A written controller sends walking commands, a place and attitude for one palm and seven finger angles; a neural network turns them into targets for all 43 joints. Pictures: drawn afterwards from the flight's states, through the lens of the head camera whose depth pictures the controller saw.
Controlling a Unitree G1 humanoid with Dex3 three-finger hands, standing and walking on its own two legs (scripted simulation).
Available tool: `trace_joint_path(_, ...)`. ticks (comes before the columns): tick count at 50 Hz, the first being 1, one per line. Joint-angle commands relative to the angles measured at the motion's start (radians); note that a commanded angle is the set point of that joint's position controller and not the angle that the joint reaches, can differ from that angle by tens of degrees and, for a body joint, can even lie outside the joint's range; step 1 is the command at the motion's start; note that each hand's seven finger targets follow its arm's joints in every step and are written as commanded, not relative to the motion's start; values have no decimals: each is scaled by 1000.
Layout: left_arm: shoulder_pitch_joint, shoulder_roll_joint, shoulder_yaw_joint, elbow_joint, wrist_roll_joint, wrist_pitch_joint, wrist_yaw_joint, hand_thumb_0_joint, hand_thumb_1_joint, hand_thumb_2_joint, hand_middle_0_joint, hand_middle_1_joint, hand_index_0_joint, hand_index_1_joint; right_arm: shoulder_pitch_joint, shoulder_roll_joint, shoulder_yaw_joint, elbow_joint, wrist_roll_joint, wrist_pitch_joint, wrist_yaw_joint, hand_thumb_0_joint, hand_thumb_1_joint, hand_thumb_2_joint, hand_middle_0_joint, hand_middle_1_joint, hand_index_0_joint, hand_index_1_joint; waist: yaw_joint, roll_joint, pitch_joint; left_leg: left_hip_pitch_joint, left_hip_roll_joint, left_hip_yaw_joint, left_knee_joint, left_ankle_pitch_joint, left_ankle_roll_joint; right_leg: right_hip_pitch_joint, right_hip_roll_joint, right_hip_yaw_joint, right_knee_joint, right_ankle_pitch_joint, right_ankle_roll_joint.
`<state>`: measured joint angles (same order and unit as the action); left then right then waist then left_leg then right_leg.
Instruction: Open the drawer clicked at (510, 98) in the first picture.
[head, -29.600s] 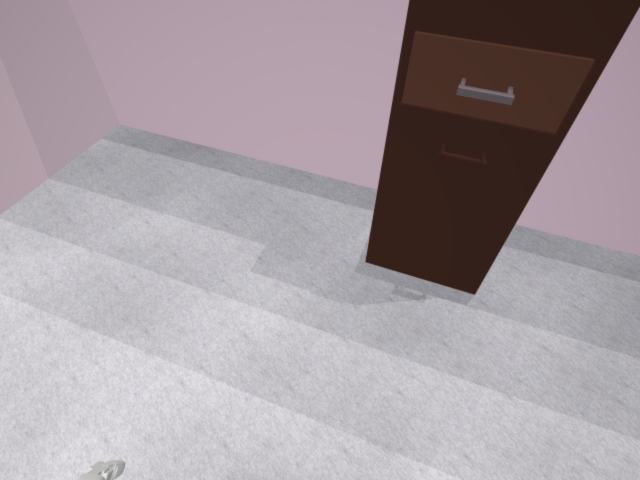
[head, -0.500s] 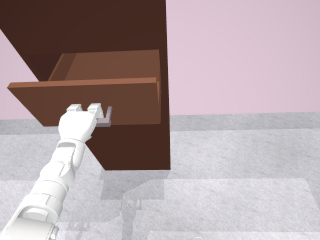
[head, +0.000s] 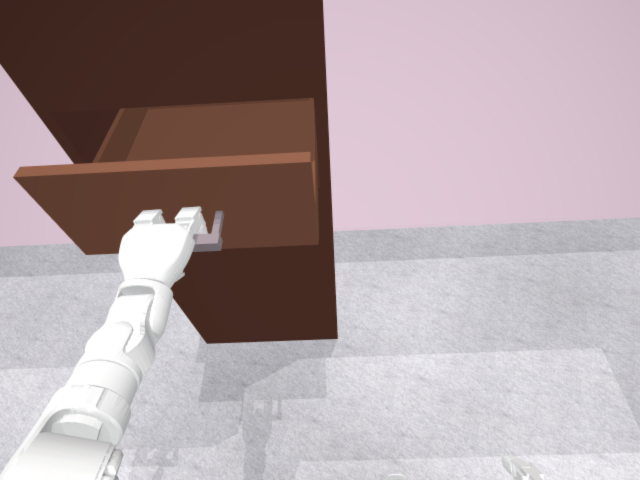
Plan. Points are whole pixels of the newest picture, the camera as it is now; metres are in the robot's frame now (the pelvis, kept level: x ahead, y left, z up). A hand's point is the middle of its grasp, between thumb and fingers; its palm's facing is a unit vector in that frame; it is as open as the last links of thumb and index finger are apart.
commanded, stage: pull the drawer open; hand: left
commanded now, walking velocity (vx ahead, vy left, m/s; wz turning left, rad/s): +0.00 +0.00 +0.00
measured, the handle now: (178, 232) +0.43 +0.22 +0.05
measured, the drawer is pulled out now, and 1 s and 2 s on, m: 0.14 0.17 0.30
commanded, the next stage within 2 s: open the thumb to release the handle in 1.80 s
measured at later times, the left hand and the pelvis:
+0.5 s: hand (171, 283) +0.36 +0.22 +0.02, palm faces +0.02 -0.03 -1.00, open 5.2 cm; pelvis +0.05 +0.00 +0.01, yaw +2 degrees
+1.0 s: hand (172, 297) +0.34 +0.21 +0.03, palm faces +0.04 -0.06 -1.00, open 5.4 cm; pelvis +0.03 -0.01 +0.00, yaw -1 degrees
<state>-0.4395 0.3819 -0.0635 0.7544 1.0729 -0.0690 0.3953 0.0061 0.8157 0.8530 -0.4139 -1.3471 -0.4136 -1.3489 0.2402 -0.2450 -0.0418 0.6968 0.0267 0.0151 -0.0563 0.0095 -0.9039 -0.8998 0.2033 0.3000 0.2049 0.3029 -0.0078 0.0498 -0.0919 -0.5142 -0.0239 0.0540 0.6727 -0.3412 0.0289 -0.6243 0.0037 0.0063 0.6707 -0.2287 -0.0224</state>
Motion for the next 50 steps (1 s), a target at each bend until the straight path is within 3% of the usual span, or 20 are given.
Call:
trace_joint_path(1,-53,127,39,-321,-24,32,22,0,900,900,-400,-1350,-400,-1350,-72,-125,-44,-166,-2,-40,7,0,-900,-900,200,300,200,300,60,-72,-299,66,-12,-38,-120,192,0,323,23,-5,-81,98,-26)
trace_joint_path(2,-9,116,36,-362,-30,46,17,0,900,900,-400,-1350,-400,-1350,-85,-126,-44,-172,0,-38,12,0,-900,-900,200,300,200,300,60,-56,-286,79,-8,-39,-123,202,-4,317,25,-5,-83,104,-26)
trace_joint_path(3,43,116,39,-396,-32,62,12,0,900,900,-400,-1350,-400,-1350,-93,-127,-41,-179,-1,-36,13,0,-900,-900,200,300,200,300,69,-89,-276,79,-6,-37,-125,222,-4,331,25,-10,-83,119,-25)
trace_joint_path(12,450,83,44,-779,-35,182,-24,0,900,900,-400,-1350,-400,-1350,-178,-114,-25,-220,-11,-6,44,0,-900,-900,200,300,200,300,92,-41,-258,194,17,-48,-107,525,-36,368,27,-20,-60,294,-24)
trace_joint_path(15,-4,124,2,-705,25,190,-9,0,900,900,-400,-1350,-400,-1350,-172,-124,-18,-158,-23,7,18,0,-900,-900,200,300,200,300,5,-37,-183,200,16,-57,-89,437,-35,255,29,-23,-69,234,-23)
trace_joint_path(17,56,127,15,-624,38,200,-8,0,900,900,-400,-1350,-400,-1350,-153,-113,-24,-146,-27,9,10,0,-900,-900,200,300,200,300,41,-9,-249,228,6,-51,-80,475,-40,284,30,-27,-59,254,-29)
trace_joint_path(18,26,104,-13,-645,26,201,-16,0,900,900,-400,-1350,-400,-1350,-153,-108,-26,-146,-26,11,11,0,-900,-900,200,300,200,300,38,15,-290,255,4,-51,-74,513,-47,299,27,-26,-56,288,-29)
trace_joint_path(20,-18,106,-22,-638,12,194,-35,0,900,900,-400,-1350,-400,-1350,-150,-109,-27,-138,-27,17,3,0,-900,-900,200,300,200,300,29,-2,-319,274,2,-53,-60,572,-47,317,27,-24,-52,338,-26)
trace_joint_path(24,-60,112,-13,-565,-2,170,-65,0,900,900,-400,-1350,-400,-1350,-156,-103,-21,-132,-32,26,-3,0,-900,-900,200,300,200,300,31,-72,-289,225,-11,-51,-59,511,-30,336,20,-26,-53,363,-18)
trace_joint_path(25,-75,131,1,-555,4,158,-67,0,900,900,-400,-1350,-400,-1350,-154,-107,-21,-130,-34,28,-5,0,-900,-900,200,300,200,300,35,-72,-291,220,-10,-50,-57,512,-31,336,20,-21,-52,364,-20)
trace_joint_path(26,-91,103,-25,-537,5,147,-72,0,900,900,-400,-1350,-400,-1350,-154,-101,-18,-135,-37,26,-5,0,-900,-900,200,300,200,300,33,-59,-287,207,-14,-47,-55,489,-23,332,14,-21,-50,363,-19)
trace_joint_path(30,-135,171,34,-494,14,106,-68,0,900,900,-400,-1350,-400,-1350,-145,-104,-22,-131,-39,26,-11,0,-900,-900,200,300,200,300,36,-84,-300,160,-24,-37,-51,402,-14,360,12,-3,-53,354,-17)
trace_joint_path(32,-161,139,8,-486,12,90,-63,0,900,900,-400,-1350,-400,-1350,-134,-96,-23,-132,-39,23,-9,0,-900,-900,200,300,200,300,28,-58,-307,149,-26,-40,-47,391,-12,351,10,-6,-47,349,-18)
trace_joint_path(34,-174,153,22,-462,8,76,-55,0,900,900,-400,-1350,-400,-1350,-123,-98,-27,-127,-38,18,-9,0,-900,-900,200,300,200,300,27,-66,-307,128,-29,-40,-50,351,-11,352,9,-4,-48,321,-16)
trace_joint_path(35,-121,189,64,-466,8,69,-50,0,900,900,-400,-1350,-400,-1350,-121,-103,-33,-132,-38,18,-9,0,-900,-900,200,300,200,300,44,-78,-329,125,-28,-38,-50,360,-11,378,12,5,-49,332,-18)
trace_joint_path(36,-62,167,56,-483,1,66,-47,0,900,900,-400,-1350,-400,-1350,-127,-97,-33,-145,-37,18,-4,0,-900,-900,200,300,200,300,59,-56,-359,122,-31,-34,-56,356,-10,405,8,12,-48,339,-17)
trace_joint_path(38,-2,114,21,-519,-20,58,-46,0,900,900,-400,-1350,-400,-1350,-135,-95,-34,-158,-30,12,4,0,-900,-900,200,300,200,300,55,-43,-312,112,-29,-36,-68,338,-11,389,10,4,-53,315,-19)
trace_joint_path(40,109,157,80,-548,-27,49,-34,0,900,900,-400,-1350,-400,-1350,-146,-102,-37,-171,-31,8,7,0,-900,-900,200,300,200,300,75,-96,-323,95,-27,-35,-76,324,-8,425,11,15,-59,306,-17)
trace_joint_path(42,195,134,73,-603,-40,51,-31,0,900,900,-400,-1350,-400,-1350,-161,-102,-36,-187,-26,2,14,0,-900,-900,200,300,200,300,83,-73,-294,77,-26,-29,-90,299,-8,430,8,20,-63,295,-18)
trace_joint_path(50,530,146,122,-782,-46,116,-2,0,900,900,-400,-1350,-400,-1350,-218,-109,-31,-219,-20,-7,26,0,-900,-900,200,300,200,300,112,-56,-232,73,-20,-19,-120,244,-13,428,13,37,-79,207,-26)
